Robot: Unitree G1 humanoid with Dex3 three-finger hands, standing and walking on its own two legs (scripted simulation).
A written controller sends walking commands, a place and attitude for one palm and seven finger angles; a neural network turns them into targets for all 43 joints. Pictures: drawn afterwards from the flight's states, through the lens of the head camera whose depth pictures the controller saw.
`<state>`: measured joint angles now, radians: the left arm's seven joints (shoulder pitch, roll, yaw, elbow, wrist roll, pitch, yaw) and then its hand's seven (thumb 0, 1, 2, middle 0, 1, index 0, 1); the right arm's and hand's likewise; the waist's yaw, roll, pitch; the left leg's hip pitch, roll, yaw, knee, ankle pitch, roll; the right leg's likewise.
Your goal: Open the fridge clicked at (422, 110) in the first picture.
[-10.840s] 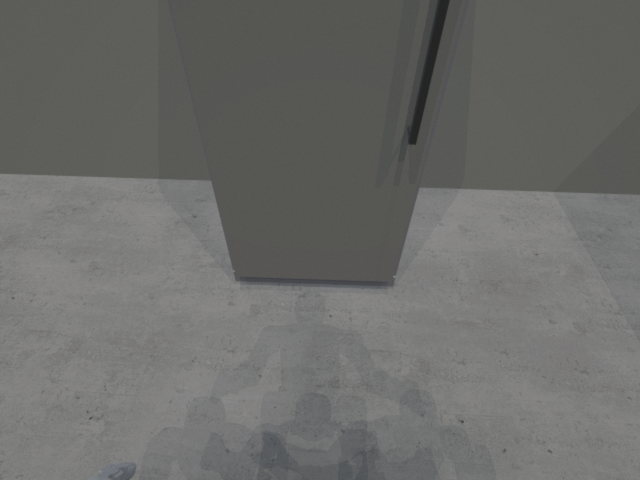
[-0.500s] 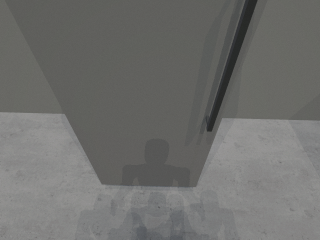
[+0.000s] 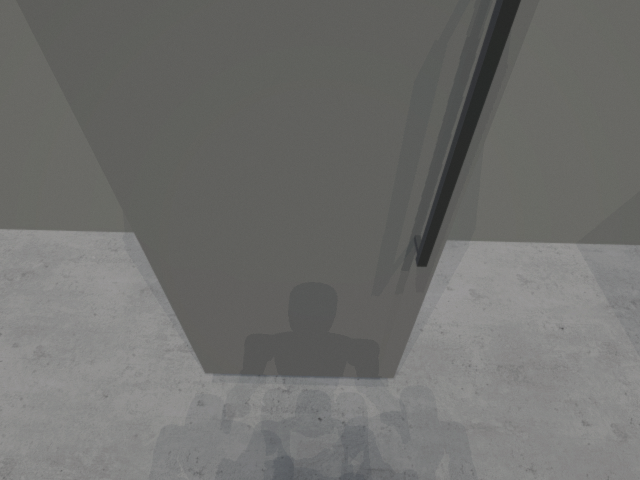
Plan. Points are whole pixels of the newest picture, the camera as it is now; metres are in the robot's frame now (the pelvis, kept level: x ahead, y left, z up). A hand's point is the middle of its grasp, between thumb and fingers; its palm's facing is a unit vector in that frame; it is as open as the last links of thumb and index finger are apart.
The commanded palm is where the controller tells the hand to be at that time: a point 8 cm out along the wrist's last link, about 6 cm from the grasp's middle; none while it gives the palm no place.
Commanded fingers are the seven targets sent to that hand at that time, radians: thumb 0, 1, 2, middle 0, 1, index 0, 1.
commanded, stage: raise the hand to about handle height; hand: right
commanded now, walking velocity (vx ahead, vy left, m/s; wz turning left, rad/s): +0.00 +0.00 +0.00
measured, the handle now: (456, 136) +0.50 -0.15 +0.19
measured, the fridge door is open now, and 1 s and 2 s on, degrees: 0 0 0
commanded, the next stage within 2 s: none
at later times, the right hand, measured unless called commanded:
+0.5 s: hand out of the picture +0.14 -0.23 -0.02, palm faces +0.08 +1.00 -0.01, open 9.0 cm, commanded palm +0.13 -0.28 +0.00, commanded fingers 0.00 -0.32 -0.65 0.24 0.68 0.24 0.68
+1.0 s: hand (595, 414) +0.20 -0.26 +0.07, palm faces +0.03 +1.00 -0.08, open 12.0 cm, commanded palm +0.16 -0.31 +0.08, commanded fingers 0.00 0.27 -0.40 0.28 1.05 0.28 1.05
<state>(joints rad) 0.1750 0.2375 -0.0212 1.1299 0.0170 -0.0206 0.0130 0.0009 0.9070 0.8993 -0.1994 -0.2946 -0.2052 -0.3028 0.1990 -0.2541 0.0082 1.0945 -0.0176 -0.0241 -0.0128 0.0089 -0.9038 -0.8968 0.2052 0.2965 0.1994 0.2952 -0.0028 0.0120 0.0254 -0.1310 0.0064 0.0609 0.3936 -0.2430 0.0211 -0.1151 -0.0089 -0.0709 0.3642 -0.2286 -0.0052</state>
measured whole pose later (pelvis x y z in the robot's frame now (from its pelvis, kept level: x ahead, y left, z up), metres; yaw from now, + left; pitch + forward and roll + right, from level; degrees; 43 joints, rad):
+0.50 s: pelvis -0.04 +0.00 -0.07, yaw -2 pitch +7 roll +2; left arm 0.21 0.28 0.01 0.54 -0.04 -0.28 0.07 0.01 0.91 0.90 -0.20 -0.29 -0.20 -0.30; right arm 0.36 -0.26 -0.29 0.14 0.35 -0.43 0.43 0.02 -0.53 -0.74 0.23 0.53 0.23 0.53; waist -0.03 0.01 -0.08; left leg -0.63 0.01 0.12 0.96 -0.46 0.04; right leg -0.67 -0.04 0.00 1.00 -0.46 0.00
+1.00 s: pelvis -0.02 -0.02 -0.03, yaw -2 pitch +3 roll +2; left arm 0.28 0.26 -0.05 0.61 -0.05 -0.31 0.08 0.01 0.90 0.90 -0.20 -0.30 -0.21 -0.30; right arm 0.25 -0.34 -0.33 0.00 0.34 -0.15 0.39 0.01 0.05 -0.49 0.27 0.90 0.27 0.90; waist -0.02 -0.03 -0.05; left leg -0.39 0.02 0.09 0.69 -0.35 0.00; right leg -0.43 -0.01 -0.03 0.75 -0.38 -0.04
